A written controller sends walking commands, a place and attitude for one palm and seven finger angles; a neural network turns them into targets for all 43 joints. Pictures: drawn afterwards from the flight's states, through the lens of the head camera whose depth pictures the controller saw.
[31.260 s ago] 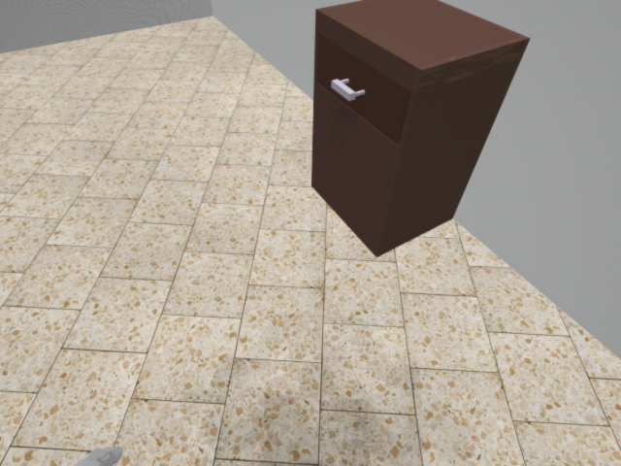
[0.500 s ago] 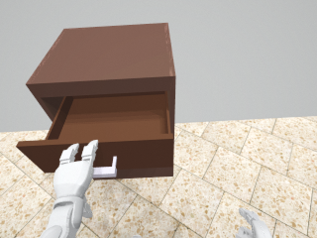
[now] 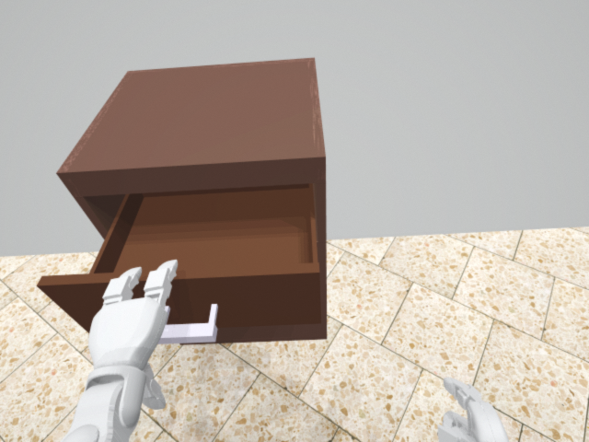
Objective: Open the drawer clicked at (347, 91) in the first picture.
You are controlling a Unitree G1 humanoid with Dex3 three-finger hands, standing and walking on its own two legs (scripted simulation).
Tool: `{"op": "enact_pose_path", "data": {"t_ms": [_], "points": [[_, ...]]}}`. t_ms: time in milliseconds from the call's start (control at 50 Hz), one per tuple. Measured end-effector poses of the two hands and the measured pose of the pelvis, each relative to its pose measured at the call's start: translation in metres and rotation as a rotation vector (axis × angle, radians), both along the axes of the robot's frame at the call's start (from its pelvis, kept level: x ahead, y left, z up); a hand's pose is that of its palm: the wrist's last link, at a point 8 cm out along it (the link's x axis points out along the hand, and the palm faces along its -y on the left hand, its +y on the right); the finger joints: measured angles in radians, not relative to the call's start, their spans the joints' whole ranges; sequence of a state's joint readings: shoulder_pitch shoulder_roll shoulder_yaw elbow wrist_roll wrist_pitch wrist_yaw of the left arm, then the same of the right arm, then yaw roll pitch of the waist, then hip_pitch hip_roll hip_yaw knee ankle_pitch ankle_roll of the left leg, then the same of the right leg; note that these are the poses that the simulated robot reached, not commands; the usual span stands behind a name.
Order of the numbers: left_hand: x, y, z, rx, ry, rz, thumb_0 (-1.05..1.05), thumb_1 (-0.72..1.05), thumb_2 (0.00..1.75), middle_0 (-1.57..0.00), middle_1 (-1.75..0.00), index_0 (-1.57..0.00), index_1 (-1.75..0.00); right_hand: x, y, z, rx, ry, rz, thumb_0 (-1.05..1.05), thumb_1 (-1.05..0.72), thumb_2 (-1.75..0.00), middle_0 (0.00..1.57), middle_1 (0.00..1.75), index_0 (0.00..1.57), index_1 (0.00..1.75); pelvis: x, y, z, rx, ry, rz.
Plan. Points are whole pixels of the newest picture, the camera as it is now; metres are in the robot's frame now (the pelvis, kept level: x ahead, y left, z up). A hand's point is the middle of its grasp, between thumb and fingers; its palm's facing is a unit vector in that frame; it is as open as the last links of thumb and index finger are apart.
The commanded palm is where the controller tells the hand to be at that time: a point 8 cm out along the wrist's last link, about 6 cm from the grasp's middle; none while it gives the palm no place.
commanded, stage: lift the hand off the handle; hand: left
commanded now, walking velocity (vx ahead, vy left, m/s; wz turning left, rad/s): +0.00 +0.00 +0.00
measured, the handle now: (187, 322) +0.33 +0.24 -0.10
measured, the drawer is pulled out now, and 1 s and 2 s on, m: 0.21 0.21 0.21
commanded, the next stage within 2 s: draw the hand back to the body in 0.46 s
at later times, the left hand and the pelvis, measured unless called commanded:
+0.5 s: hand (141, 332) +0.24 +0.23 +0.05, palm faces +0.02 -0.13 -0.99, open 16.2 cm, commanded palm +0.22 +0.23 +0.11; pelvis +0.00 +0.01 +0.01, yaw +0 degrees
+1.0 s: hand (103, 350) +0.21 +0.25 +0.08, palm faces +0.04 -0.12 -0.99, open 16.2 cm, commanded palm +0.19 +0.25 +0.14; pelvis +0.00 +0.01 +0.01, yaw +1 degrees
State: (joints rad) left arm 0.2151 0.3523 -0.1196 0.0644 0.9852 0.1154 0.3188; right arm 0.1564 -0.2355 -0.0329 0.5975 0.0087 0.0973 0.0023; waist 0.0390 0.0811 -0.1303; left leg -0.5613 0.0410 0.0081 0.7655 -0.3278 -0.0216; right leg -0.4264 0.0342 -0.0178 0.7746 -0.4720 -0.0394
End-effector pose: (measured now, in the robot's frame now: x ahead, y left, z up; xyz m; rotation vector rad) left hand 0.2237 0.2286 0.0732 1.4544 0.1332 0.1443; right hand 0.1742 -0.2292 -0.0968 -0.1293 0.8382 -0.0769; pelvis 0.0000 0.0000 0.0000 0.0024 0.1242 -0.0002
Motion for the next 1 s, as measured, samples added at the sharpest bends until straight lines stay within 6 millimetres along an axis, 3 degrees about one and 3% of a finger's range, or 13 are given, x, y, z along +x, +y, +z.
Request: {"op": "enact_pose_path", "data": {"t_ms": [260, 420, 640, 1000], "points": [[-0.002, 0.000, 0.018, -0.007, -0.025, -0.025, 0.00, -0.49, 0.30, -0.18, -0.30, -0.17, -0.31, 0.019, 0.010, 0.008, 0.007, -0.043, 0.042, 0.01, -0.91, -0.90, 0.20, 0.30, 0.20, 0.30, 0.001, 0.002, 0.003, 0.000, -0.018, 0.010], [0.000, 0.005, 0.031, -0.009, -0.028, -0.015, 0.00, -0.49, 0.30, -0.18, -0.30, -0.17, -0.31, 0.019, 0.018, 0.012, 0.029, -0.051, 0.047, 0.01, -0.91, -0.90, 0.20, 0.30, 0.20, 0.30, 0.001, 0.004, 0.006, 0.000, -0.030, 0.006], [-0.004, 0.001, 0.028, -0.022, -0.013, -0.055, 0.00, -0.49, 0.30, -0.18, -0.30, -0.17, -0.31, 0.014, 0.019, 0.013, 0.021, -0.041, 0.049, 0.01, -0.91, -0.90, 0.20, 0.30, 0.20, 0.30, -0.001, 0.007, 0.007, -0.001, -0.032, 0.003], [-0.038, 0.025, 0.057, -0.007, -0.025, -0.020, 0.00, -0.49, 0.30, -0.18, -0.30, -0.17, -0.31, 0.025, 0.026, 0.024, 0.018, -0.092, 0.079, 0.01, -0.91, -0.90, 0.20, 0.30, 0.20, 0.30, -0.002, 0.010, 0.011, -0.009, -0.063, 0.011]]}}
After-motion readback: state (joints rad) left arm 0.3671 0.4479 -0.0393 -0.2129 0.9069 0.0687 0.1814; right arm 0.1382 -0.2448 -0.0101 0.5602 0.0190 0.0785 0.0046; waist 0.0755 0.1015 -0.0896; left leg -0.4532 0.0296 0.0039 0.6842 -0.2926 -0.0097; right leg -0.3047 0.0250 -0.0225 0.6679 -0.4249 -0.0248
